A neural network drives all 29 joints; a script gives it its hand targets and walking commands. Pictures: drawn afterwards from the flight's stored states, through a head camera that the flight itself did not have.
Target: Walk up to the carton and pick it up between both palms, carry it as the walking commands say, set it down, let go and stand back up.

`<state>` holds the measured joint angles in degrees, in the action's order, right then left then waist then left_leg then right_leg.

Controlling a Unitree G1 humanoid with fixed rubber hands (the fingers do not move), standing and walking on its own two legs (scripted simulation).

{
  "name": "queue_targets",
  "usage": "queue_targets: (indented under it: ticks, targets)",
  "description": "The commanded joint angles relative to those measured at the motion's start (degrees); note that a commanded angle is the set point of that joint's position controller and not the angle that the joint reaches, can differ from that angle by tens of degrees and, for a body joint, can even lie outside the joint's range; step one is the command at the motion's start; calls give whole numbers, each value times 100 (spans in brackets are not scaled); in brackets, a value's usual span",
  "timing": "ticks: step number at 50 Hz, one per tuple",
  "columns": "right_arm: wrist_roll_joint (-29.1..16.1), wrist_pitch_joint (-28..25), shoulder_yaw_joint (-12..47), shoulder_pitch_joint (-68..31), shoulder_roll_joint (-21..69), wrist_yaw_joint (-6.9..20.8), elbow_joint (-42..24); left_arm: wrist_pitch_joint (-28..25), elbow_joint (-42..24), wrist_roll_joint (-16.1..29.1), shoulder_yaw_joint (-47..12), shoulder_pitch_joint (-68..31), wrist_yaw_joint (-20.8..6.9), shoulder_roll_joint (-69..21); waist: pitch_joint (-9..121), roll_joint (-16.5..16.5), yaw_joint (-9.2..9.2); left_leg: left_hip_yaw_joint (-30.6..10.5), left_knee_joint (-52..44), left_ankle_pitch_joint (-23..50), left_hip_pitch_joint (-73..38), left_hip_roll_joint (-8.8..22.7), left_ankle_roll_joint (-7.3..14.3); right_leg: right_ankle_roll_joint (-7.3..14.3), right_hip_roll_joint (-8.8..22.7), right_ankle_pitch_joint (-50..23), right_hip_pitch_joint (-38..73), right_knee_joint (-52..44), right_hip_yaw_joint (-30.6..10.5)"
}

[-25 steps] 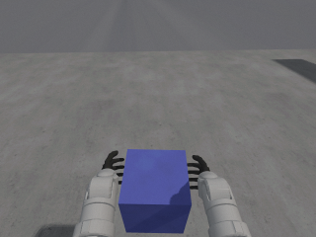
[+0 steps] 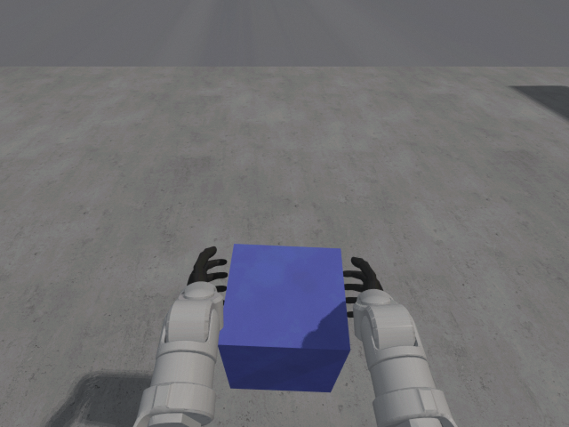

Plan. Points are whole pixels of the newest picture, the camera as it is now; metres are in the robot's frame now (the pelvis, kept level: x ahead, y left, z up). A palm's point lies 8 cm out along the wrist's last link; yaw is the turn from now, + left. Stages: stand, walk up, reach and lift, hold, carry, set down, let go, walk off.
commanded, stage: carry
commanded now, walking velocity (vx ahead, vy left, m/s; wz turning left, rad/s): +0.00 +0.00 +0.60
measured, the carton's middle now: (283, 320) +0.33 +0.00 -0.02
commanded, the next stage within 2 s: none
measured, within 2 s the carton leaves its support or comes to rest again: neither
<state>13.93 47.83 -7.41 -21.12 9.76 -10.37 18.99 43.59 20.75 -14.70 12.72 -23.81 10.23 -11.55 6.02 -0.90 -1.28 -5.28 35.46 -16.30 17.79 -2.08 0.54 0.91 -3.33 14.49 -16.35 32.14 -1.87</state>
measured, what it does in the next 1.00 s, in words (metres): steps on the spot, turning left: right foot, then left foot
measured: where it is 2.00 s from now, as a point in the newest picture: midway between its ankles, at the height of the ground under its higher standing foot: outside the picture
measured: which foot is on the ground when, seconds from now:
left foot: down 0.00-0.44, up 0.46-0.68, down 0.70-1.00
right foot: down 0.00-0.12, up 0.14-0.40, down 0.42-0.74, up 0.76-0.98, down 1.00-1.00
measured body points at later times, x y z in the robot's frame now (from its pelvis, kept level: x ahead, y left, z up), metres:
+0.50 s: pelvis -0.01 -0.01 -0.01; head +0.03 -0.01 +0.44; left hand +0.34 +0.18 +0.10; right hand +0.38 -0.07 +0.09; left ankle +0.01 +0.10 -0.71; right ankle -0.03 -0.13 -0.73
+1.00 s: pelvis -0.01 -0.01 -0.01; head +0.08 +0.02 +0.43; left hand +0.27 +0.30 +0.08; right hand +0.39 +0.07 +0.07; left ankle +0.00 +0.10 -0.73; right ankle +0.05 -0.11 -0.73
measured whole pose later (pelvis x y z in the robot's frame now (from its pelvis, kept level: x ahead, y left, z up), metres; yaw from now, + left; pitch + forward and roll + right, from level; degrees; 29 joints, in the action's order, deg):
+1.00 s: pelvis -0.01 -0.01 -0.01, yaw +28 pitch +6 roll +0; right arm 8.2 59.0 -14.3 -37.0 13.1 -20.1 -0.4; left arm 56.1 1.3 -4.3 17.5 -38.5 18.9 -12.9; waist -4.7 -2.7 2.4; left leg -0.8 38.6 -14.2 30.1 -3.3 2.8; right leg -4.2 2.1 26.2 -26.2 41.8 4.0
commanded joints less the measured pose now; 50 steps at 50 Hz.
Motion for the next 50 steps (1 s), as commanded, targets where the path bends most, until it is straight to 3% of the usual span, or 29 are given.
queue_targets:
  ticks: [1,2,3,4,5,7,12,15,17,18,19,20,21,22,23,26,28,32,33,34,35,36,38,40,43,47,48,49,50]
  targets:
    - [-2343,-54,3348,-4111,6373,1726,-1797,456,-1163,2195,-3609,-2800,-1711,-6375,2015,779,79,437,-200,-130,233,191,91,538,1757,-2916,917,-101,-1077]
    - [-2454,33,3394,-4577,6306,1668,-1943,556,-1226,2223,-3643,-3069,-1618,-6351,2243,481,29,44,-621,660,-294,423,213,297,1436,-2840,614,408,-718]
    - [-2553,120,3406,-4946,6200,1589,-2161,669,-1349,2282,-3721,-3337,-1538,-6422,2460,-245,2,-777,-743,1929,-934,987,442,-31,988,-1918,-53,1000,-343]
    - [-2585,197,3362,-5093,5997,1481,-2282,783,-1525,2362,-3871,-3650,-1434,-6380,2393,-1266,-26,-1721,-813,3119,-1478,1690,763,-316,523,-248,-1100,1586,34]
    - [-2616,271,3390,-4891,5863,1332,-2490,894,-1864,2533,-4054,-3965,-1320,-6251,2260,-1572,-47,-2032,-690,4111,-1850,2082,1126,-435,347,1449,-1654,1967,241]
    - [-2498,533,3252,-4038,5761,1090,-2506,1153,-2097,2701,-4180,-3647,-1144,-6129,2258,-1328,2,-1883,-563,4720,-1789,2063,1171,-445,474,1805,-1754,2196,150]
    - [-2344,925,2861,-4969,5081,583,-2854,1494,-2040,2730,-3646,-4291,-668,-5584,2421,-787,3,-1565,-342,4733,-1587,1563,789,-422,176,1357,-1402,1605,362]
    - [-2208,1059,2614,-5354,4668,329,-2778,1657,-1483,2600,-3337,-4206,-428,-5396,2608,-956,7,-1443,-354,4593,-1577,1401,634,-464,70,1204,-962,889,502]
    - [-2104,1172,2453,-5179,4559,206,-2532,1748,-1239,2520,-3168,-3953,-320,-5356,2718,-987,110,-1165,-237,4403,-992,1209,421,-468,221,515,27,-55,615]
    - [-2058,1231,2394,-4951,4568,169,-2327,1773,-1204,2449,-3041,-3785,-287,-5261,2730,-776,181,-957,-18,3951,-442,1025,227,-384,629,-80,755,-461,360]
    - [-2047,1280,2371,-4762,4646,132,-2159,1797,-1091,2370,-2891,-3530,-262,-5209,2706,-105,265,-588,471,2819,371,680,13,-200,1270,-1152,1571,-660,-255]
    - [-2064,1292,2362,-4765,4746,122,-2062,1765,-1162,2338,-2797,-3586,-248,-5131,2774,859,282,-105,1084,1026,1514,243,-177,123,2107,-3346,2532,-337,-1026]
    - [-2111,1292,2406,-4872,4903,108,-1954,1721,-1249,2322,-2792,-3859,-226,-5099,2611,1595,186,411,1665,-1771,2522,-108,-254,557,2811,-5558,3160,192,-1356]
    - [-2123,1287,2395,-5003,4879,58,-1800,1718,-1286,2373,-2777,-4107,-234,-4981,2441,1373,158,597,1988,-1888,2697,154,-233,642,2917,-6460,3314,474,-899]
    - [-2206,1223,2477,-5784,5004,52,-1874,1634,-1282,2330,-2658,-4670,-206,-4983,2452,1516,192,669,2030,-1456,2634,328,-267,624,2832,-6021,3147,467,-538]
    - [-2436,1176,2676,-5892,5225,122,-1943,1547,-1648,2146,-2584,-4601,-134,-4919,1876,1350,211,1026,1822,-717,1981,212,-292,280,2258,-4720,1879,217,92]
    - [-2562,1126,2772,-6212,5295,159,-1922,1484,-1608,2029,-2508,-4790,-111,-4907,1681,1386,244,1194,1593,-554,1605,158,-267,254,2196,-3943,1376,95,356]
    - [-2483,1140,2636,-5679,5255,135,-1605,1537,-1458,2036,-2552,-4517,-51,-4896,1990,1192,135,1507,42,57,814,33,-203,77,2042,-3574,1395,1042,1102]
    - [-2440,1128,2562,-5587,5201,132,-1546,1553,-1352,2063,-2580,-4489,-42,-4900,2199,839,-14,1286,-694,823,73,79,-176,-168,1885,-3463,1126,1732,1302]
    - [-2352,1142,2420,-5371,5118,143,-1392,1584,-1326,2049,-2597,-4458,-41,-4846,2557,70,-131,18,-511,3132,-1364,842,181,-508,1577,-1875,-185,2593,1148]
    - [-2241,1135,2309,-5194,4976,145,-1253,1618,-1177,2044,-2653,-4221,-63,-4934,2802,-1552,22,-1846,-191,6921,-2694,2040,783,-804,808,2065,-1771,3431,996]
    - [-2172,1151,2120,-4857,4904,170,-1152,1644,-1213,2170,-2769,-4257,-94,-4921,2769,-1402,-15,-1588,225,7670,-3121,2011,1134,-712,814,2788,-2123,3391,545]
    - [-2084,1061,2158,-5018,5145,197,-1363,1566,-1694,2524,-3086,-5006,-261,-5186,2610,-1241,-72,-1547,-118,6350,-2633,1929,1182,-616,758,2583,-2169,2868,486]
    - [-2224,998,2339,-5650,5204,210,-1913,1531,-1586,2699,-3139,-5242,-332,-5498,2562,-798,-17,-1193,-307,5373,-2143,1737,949,-522,781,2181,-1854,2552,470]
    - [-2351,835,2417,-6002,5158,197,-2662,1411,-2030,2979,-3281,-5419,-397,-5746,2866,-784,-16,-1109,-265,5204,-2012,1614,860,-587,638,1706,-1332,1887,486]
    - [-2252,866,2399,-5538,4948,116,-2605,1434,-1834,2916,-3204,-4675,-378,-5643,3105,-615,116,-862,-230,4460,-1373,1401,638,-484,520,787,-68,428,605]
    - [-2210,915,2413,-5195,4955,115,-2474,1469,-1763,2835,-3155,-4332,-386,-5578,3146,-481,187,-631,-35,4087,-764,1239,476,-396,670,63,689,-132,571]
    - [-2171,975,2450,-4835,4997,118,-2327,1497,-1705,2723,-3069,-3931,-394,-5459,3097,126,260,-240,415,3183,11,906,242,-184,1277,-1119,1527,-503,107]
    - [-2149,1038,2497,-4581,5067,140,-2249,1521,-1681,2642,-2998,-3650,-423,-5327,3124,1309,269,288,1156,1241,1226,337,-15,192,2256,-3539,2488,-323,-822]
